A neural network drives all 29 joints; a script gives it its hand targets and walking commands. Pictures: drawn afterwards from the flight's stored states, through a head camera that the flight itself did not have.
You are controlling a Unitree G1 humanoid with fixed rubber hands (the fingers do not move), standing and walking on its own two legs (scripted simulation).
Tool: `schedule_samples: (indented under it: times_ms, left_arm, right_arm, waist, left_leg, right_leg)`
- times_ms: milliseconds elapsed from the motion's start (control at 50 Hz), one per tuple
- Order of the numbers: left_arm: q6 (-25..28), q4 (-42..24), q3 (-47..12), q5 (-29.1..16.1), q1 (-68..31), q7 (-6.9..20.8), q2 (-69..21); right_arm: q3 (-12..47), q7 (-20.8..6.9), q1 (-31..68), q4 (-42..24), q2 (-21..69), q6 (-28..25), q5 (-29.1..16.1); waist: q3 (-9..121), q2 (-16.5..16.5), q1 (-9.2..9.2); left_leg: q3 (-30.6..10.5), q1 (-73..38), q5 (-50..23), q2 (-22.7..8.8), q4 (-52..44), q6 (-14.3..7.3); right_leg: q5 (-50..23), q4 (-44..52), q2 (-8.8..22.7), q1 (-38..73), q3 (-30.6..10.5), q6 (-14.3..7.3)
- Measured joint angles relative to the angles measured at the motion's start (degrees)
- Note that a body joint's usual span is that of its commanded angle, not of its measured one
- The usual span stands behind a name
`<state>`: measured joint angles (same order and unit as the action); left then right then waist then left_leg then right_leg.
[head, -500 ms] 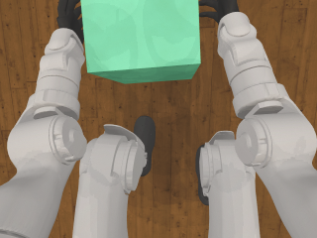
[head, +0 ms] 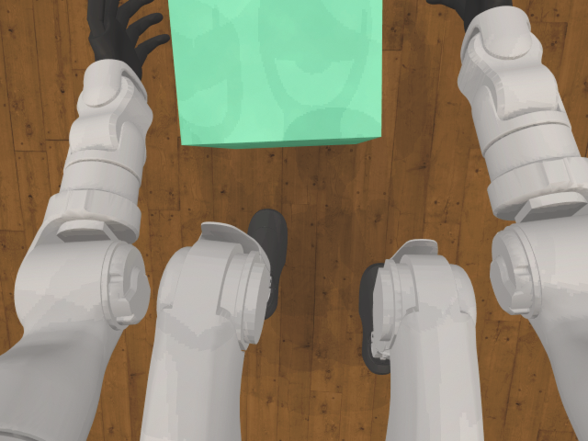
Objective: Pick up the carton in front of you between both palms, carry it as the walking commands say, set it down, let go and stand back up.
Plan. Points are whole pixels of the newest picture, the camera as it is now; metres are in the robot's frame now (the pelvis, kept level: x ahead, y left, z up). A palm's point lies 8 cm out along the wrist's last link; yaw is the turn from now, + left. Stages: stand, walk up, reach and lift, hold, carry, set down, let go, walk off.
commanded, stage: set down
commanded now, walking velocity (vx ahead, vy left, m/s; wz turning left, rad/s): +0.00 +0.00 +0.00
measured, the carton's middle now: (286, 68) +0.51 +0.10 -0.25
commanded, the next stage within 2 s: let go in 0.88 s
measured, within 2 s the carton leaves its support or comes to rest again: neither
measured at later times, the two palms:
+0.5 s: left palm out of the picture +0.48 +0.27 +0.01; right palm out of the picture +0.57 -0.11 +0.01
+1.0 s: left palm out of the picture +0.47 +0.27 +0.16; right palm out of the picture +0.56 -0.12 +0.16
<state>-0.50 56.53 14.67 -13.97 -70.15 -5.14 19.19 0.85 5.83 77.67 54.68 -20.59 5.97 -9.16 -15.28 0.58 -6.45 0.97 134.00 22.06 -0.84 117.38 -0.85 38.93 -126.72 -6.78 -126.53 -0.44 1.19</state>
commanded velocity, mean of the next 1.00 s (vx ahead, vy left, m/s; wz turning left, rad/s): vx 0.00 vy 0.00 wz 0.00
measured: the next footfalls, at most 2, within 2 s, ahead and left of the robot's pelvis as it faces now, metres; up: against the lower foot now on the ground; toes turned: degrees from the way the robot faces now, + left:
none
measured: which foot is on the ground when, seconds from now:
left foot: down 0.00-1.00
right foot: down 0.00-1.00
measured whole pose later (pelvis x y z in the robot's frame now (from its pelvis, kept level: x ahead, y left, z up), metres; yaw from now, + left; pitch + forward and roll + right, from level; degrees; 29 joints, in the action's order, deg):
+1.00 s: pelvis +0.05 +0.01 +0.26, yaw +0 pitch +44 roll -2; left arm -6.8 41.2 19.1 0.0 -47.2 -0.6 10.2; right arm -12.9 0.1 56.9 50.6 -14.3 7.7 2.3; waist 6.8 2.0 -6.1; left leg -0.9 93.9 15.1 0.9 65.3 -1.0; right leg 26.5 -70.3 -4.5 -87.5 -2.2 0.8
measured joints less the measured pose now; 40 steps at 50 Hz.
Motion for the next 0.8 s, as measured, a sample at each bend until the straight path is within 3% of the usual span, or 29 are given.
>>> schedule_samples:
  times_ms: [100,260,560,800]
  left_arm:
    - [-4.05,-6.8,0.86,2.88,3.78,-0.56,-2.34]
    - [-5.97,-7.98,2.35,6.75,7.08,0.29,-3.98]
    - [-8.63,-15.86,3.7,7.79,15.07,2.09,-5.66]
    - [-8.32,-16.29,4.03,10.2,18.78,2.94,-7.54]
  right_arm:
    - [-3.77,0.52,-2.68,-2.34,1.52,3.03,2.43]
    - [-8.28,-1.07,-4.6,1.31,2.99,3.16,5.31]
    - [-8.87,-2.64,-12.73,-6.41,3.66,5.0,6.94]
    - [-11.26,-5.1,-16.36,-4.67,4.27,3.73,8.31]
  waist:
    - [4.03,0.91,-0.44]
    - [12.24,1.57,-0.51]
    - [18.46,1.08,-0.3]
    - [21.21,1.59,-0.07]
  left_leg:
    - [-1.21,-2.96,0.12,1.03,-3.82,0.68]
    - [-2.32,-6.8,-0.11,1.61,-11.76,1.11]
    - [-1.69,-16.88,-0.74,1.7,-25.31,0.45]
    - [-2.02,-29.51,-3.65,1.9,-39.72,0.3]
  right_leg:
    - [-0.09,4.42,0.83,3.3,0.98,-0.86]
    - [-1.45,13.48,1.26,7.1,1.41,-1.25]
    - [-3.75,28.03,1.58,16.56,-0.27,-0.75]
    - [-7.99,43.36,2.05,28.77,-0.9,-0.73]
